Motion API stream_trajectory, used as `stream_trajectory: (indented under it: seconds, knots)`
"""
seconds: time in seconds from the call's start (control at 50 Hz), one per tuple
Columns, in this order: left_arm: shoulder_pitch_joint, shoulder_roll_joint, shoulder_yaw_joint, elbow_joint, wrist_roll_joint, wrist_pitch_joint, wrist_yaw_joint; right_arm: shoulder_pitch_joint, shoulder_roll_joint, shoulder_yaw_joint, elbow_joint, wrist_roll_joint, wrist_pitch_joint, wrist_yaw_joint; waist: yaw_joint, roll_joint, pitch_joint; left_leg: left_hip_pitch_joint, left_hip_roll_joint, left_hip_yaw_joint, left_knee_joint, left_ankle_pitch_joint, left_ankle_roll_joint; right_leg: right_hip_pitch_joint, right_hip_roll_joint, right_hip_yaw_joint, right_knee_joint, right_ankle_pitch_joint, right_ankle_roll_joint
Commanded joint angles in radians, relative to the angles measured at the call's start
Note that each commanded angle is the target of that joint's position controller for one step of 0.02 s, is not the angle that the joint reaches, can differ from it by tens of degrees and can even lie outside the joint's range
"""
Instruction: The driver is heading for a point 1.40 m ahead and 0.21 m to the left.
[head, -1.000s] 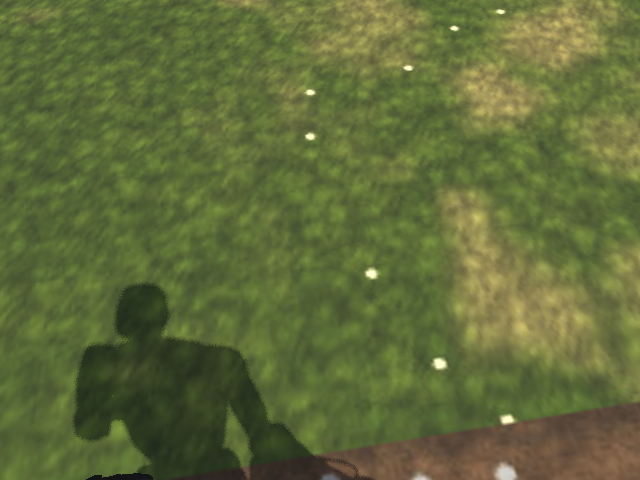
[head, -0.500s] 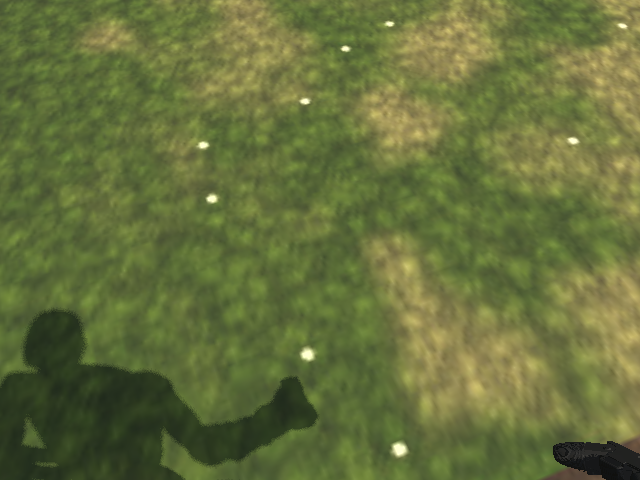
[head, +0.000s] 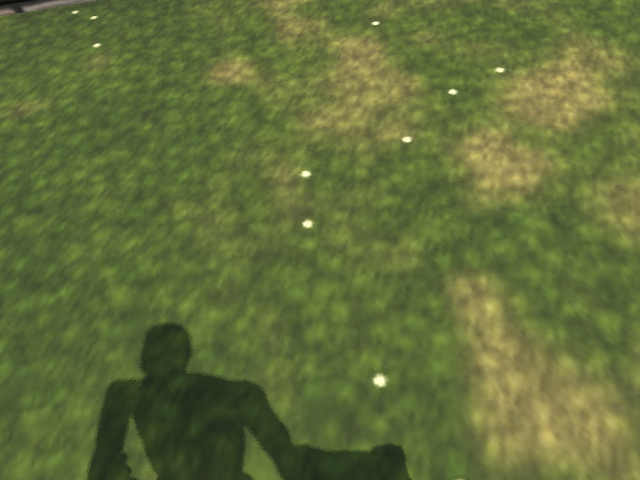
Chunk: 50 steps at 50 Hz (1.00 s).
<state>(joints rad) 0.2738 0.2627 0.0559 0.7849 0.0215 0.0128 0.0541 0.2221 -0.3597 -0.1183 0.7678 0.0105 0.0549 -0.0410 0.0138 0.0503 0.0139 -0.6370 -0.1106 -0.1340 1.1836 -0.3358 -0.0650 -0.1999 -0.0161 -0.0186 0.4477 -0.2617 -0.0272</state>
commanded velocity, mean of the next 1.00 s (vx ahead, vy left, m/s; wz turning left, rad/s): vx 0.00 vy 0.00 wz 0.31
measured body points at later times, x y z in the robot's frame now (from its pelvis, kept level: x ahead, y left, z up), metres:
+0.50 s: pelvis -0.03 +0.06 +0.00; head +0.00 +0.09 +0.45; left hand +0.00 +0.38 -0.12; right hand +0.21 -0.16 -0.08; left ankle -0.05 +0.14 -0.74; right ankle +0.00 -0.10 -0.66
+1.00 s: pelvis -0.01 +0.04 -0.01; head +0.00 +0.04 +0.44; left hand +0.04 +0.33 -0.12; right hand +0.19 -0.16 -0.13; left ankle -0.05 +0.14 -0.74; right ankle +0.03 -0.08 -0.74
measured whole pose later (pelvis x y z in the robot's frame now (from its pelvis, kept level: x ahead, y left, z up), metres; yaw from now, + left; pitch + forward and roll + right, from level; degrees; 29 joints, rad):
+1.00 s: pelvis -0.01 +0.04 -0.01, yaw +18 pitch -1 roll +0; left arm 0.19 0.24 0.03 0.75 0.01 -0.02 0.02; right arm 0.20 -0.24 -0.03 0.77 -0.01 0.02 0.00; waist 0.00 0.01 0.02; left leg -0.24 -0.05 -0.06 0.55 -0.30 0.02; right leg -0.24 -0.02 0.01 0.55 -0.30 0.02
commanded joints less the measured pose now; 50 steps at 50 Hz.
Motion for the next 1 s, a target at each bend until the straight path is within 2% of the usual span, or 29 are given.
stream_trajectory:
  seconds: [0.02, 0.08, 0.16, 0.22, 0.26, 0.28, 0.3, 0.32, 0.34, 0.36, 0.38, 0.4, 0.42, 0.44, 0.48, 0.56, 0.64, 0.68, 0.7, 0.72, 0.74, 0.76, 0.78, 0.8, 0.86, 1.0]
  knots:
    - [-0.091, 0.105, 0.008, -0.100, -0.004, -0.018, 0.017, -0.030, -0.051, -0.004, -0.086, 0.011, -0.004, -0.003, -0.006, -0.186, 0.027, -0.088, 0.051, 0.030, 0.068, 0.036, -0.047, 0.061, -0.204, 0.132, -0.163, 0.193, -0.158]
    - [-0.005, 0.162, 0.029, -0.081, -0.006, -0.008, 0.022, -0.097, -0.029, 0.014, -0.140, 0.012, -0.008, 0.011, 0.052, -0.207, 0.007, -0.111, 0.095, 0.047, -0.125, 0.008, -0.077, 0.223, -0.257, 0.153, -0.141, 0.254, -0.181]
    - [-0.033, 0.214, 0.054, -0.096, -0.012, -0.002, 0.006, -0.112, -0.005, 0.035, -0.187, 0.010, -0.008, 0.041, 0.057, -0.229, -0.019, 0.064, 0.148, 0.141, -0.313, -0.085, -0.057, 0.163, -0.292, 0.090, -0.121, 0.355, -0.196]
    - [-0.047, 0.229, 0.065, -0.101, -0.023, -0.003, -0.011, -0.094, -0.021, 0.029, -0.201, 0.013, -0.002, 0.055, 0.047, -0.236, -0.047, 0.181, 0.128, 0.199, -0.438, -0.072, -0.014, 0.131, -0.308, 0.054, -0.083, 0.453, -0.193]
    - [-0.077, 0.230, 0.069, -0.101, -0.043, -0.008, -0.018, -0.059, -0.021, 0.023, -0.199, 0.014, 0.005, 0.064, 0.011, -0.230, -0.062, 0.268, 0.118, 0.216, -0.591, 0.014, 0.035, 0.117, -0.313, 0.032, -0.026, 0.464, -0.161]
    - [-0.086, 0.217, 0.067, -0.096, -0.054, -0.010, -0.019, -0.017, -0.023, 0.017, -0.186, 0.012, 0.007, 0.065, -0.017, -0.213, -0.073, 0.358, 0.099, 0.228, -0.721, 0.124, 0.069, 0.082, -0.296, -0.004, 0.033, 0.425, -0.120]
    - [-0.030, 0.181, 0.059, -0.072, -0.049, -0.016, -0.024, 0.030, -0.062, 0.000, -0.172, 0.010, 0.008, 0.056, -0.026, -0.137, -0.102, 0.510, 0.095, 0.180, -0.813, 0.263, 0.105, -0.009, -0.256, -0.066, 0.138, 0.316, -0.050]
    - [-0.030, 0.122, 0.040, -0.096, -0.003, -0.020, -0.030, 0.076, -0.174, -0.031, -0.181, 0.011, 0.006, 0.039, -0.024, 0.110, -0.132, 0.721, 0.306, -0.115, -0.810, 0.628, 0.186, -0.278, -0.155, -0.154, 0.423, -0.054, 0.052]
    - [-0.098, 0.104, 0.031, -0.161, 0.014, -0.025, -0.026, 0.052, -0.237, -0.035, -0.211, -0.021, -0.012, 0.042, -0.034, 0.263, -0.148, 0.697, 0.529, -0.391, -0.795, 0.812, 0.410, -0.501, -0.016, -0.073, 0.641, -0.438, 0.111]
    - [-0.161, 0.164, 0.048, -0.161, -0.003, -0.022, -0.022, 0.059, -0.165, -0.017, -0.209, -0.032, -0.034, 0.052, -0.094, 0.119, -0.181, 0.660, 0.502, -0.325, -0.823, 0.721, 0.438, -0.497, -0.034, 0.047, 0.765, -0.420, 0.108]
    - [-0.159, 0.170, 0.053, -0.156, -0.025, -0.016, -0.021, 0.007, -0.131, -0.001, -0.201, -0.032, -0.049, 0.051, -0.055, 0.104, -0.133, 0.609, 0.437, -0.221, -0.826, 0.636, 0.378, -0.498, -0.049, 0.064, 0.780, -0.334, 0.092]
    - [-0.131, 0.167, 0.056, -0.129, -0.023, -0.009, -0.012, -0.053, -0.107, 0.004, -0.204, -0.017, -0.054, 0.046, -0.025, 0.056, -0.107, 0.571, 0.372, -0.158, -0.827, 0.545, 0.319, -0.490, -0.058, 0.072, 0.741, -0.251, 0.089]
    - [-0.113, 0.179, 0.061, -0.119, -0.013, -0.003, -0.006, -0.093, -0.078, 0.016, -0.207, -0.002, -0.053, 0.042, -0.008, 0.064, -0.093, 0.540, 0.348, -0.128, -0.830, 0.539, 0.293, -0.474, -0.060, 0.074, 0.715, -0.187, 0.096]
    - [-0.088, 0.173, 0.061, -0.108, -0.009, -0.001, -0.007, -0.105, -0.069, 0.024, -0.207, -0.004, -0.053, 0.038, 0.007, 0.077, -0.099, 0.497, 0.326, -0.100, -0.838, 0.564, 0.291, -0.419, -0.047, 0.063, 0.728, -0.133, 0.103]
    - [-0.054, 0.155, 0.055, -0.097, -0.016, -0.002, -0.011, -0.105, -0.056, 0.032, -0.199, -0.016, -0.055, 0.032, 0.015, 0.076, -0.118, 0.483, 0.309, -0.074, -0.849, 0.547, 0.298, -0.370, -0.038, 0.058, 0.690, -0.075, 0.113]
    - [-0.094, 0.115, 0.033, -0.107, -0.017, -0.006, -0.015, -0.099, -0.055, 0.037, -0.178, -0.020, -0.055, 0.024, -0.013, 0.085, -0.092, 0.477, 0.300, -0.083, -0.859, 0.398, 0.292, -0.298, -0.052, 0.065, 0.436, -0.050, 0.116]
    - [-0.108, 0.126, 0.031, -0.114, -0.023, -0.012, -0.023, -0.088, -0.062, 0.040, -0.151, -0.022, -0.052, 0.036, -0.037, 0.093, -0.053, 0.422, 0.309, -0.132, -0.858, 0.273, 0.308, -0.185, -0.039, 0.050, 0.264, -0.104, 0.101]
    - [-0.088, 0.115, 0.028, -0.107, -0.024, -0.019, -0.026, -0.104, -0.041, 0.052, -0.139, -0.016, -0.052, 0.040, -0.016, 0.079, -0.045, 0.405, 0.298, -0.146, -0.833, 0.263, 0.291, -0.109, -0.029, 0.041, 0.128, -0.047, 0.086]
    - [-0.063, 0.101, 0.023, -0.098, -0.018, -0.025, -0.029, -0.109, -0.023, 0.060, -0.130, -0.009, -0.054, 0.040, 0.010, 0.059, -0.045, 0.383, 0.278, -0.135, -0.814, 0.262, 0.263, -0.028, -0.024, 0.035, -0.008, 0.076, 0.072]
    - [-0.055, 0.115, 0.021, -0.098, -0.004, -0.032, -0.030, -0.075, 0.000, 0.070, -0.115, -0.014, -0.062, 0.041, 0.010, 0.020, -0.063, 0.355, 0.249, -0.123, -0.798, 0.241, 0.215, 0.066, -0.055, 0.078, -0.066, 0.221, 0.057]
    - [-0.041, 0.171, 0.029, -0.107, 0.003, -0.035, -0.026, -0.036, 0.013, 0.074, -0.108, -0.034, -0.072, 0.044, -0.022, -0.069, -0.099, 0.318, 0.191, -0.075, -0.746, 0.163, 0.163, 0.153, -0.141, 0.153, -0.034, 0.438, 0.029]
    - [-0.075, 0.203, 0.040, -0.089, -0.010, -0.034, -0.029, 0.009, 0.012, 0.068, -0.104, -0.035, -0.079, 0.049, -0.079, -0.193, -0.099, 0.333, 0.119, 0.009, -0.757, 0.091, 0.125, 0.098, -0.142, 0.146, 0.018, 0.353, -0.016]
    - [-0.095, 0.138, 0.027, -0.103, -0.016, -0.036, -0.038, -0.040, -0.009, 0.068, -0.096, -0.038, -0.076, 0.047, -0.034, -0.168, -0.089, 0.381, 0.111, 0.026, -0.742, 0.088, 0.100, 0.035, -0.110, 0.131, 0.002, 0.218, -0.022]
    - [-0.099, 0.113, 0.019, -0.102, -0.010, -0.039, -0.041, -0.080, -0.018, 0.063, -0.101, -0.031, -0.070, 0.045, -0.017, -0.149, -0.068, 0.380, 0.110, 0.028, -0.728, 0.097, 0.099, 0.010, -0.093, 0.117, -0.004, 0.160, -0.007]
    - [-0.092, 0.105, 0.011, -0.099, -0.006, -0.051, -0.041, -0.078, 0.004, 0.065, -0.097, -0.027, -0.049, 0.038, -0.013, -0.128, -0.043, 0.374, 0.123, 0.010, -0.724, 0.155, 0.116, -0.010, -0.071, 0.093, 0.008, 0.144, 0.016]
    - [-0.087, 0.097, 0.002, -0.097, -0.010, -0.048, -0.031, -0.048, 0.021, 0.063, -0.058, -0.021, -0.052, 0.032, -0.009, -0.057, -0.038, 0.379, 0.126, 0.009, -0.716, 0.202, 0.104, 0.000, -0.056, 0.082, 0.031, 0.160, 0.013]
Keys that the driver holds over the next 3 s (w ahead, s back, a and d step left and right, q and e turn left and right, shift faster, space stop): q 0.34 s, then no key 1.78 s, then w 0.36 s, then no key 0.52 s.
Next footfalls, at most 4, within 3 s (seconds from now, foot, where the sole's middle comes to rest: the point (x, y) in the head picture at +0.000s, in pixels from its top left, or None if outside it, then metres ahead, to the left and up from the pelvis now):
0.30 left None -0.01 0.15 -0.78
0.72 right None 0.07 -0.07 -0.78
2.76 right None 0.35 0.05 -0.78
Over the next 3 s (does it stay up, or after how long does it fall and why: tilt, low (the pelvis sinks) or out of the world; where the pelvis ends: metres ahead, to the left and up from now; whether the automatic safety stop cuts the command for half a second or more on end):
stays up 0.20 0.09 -0.01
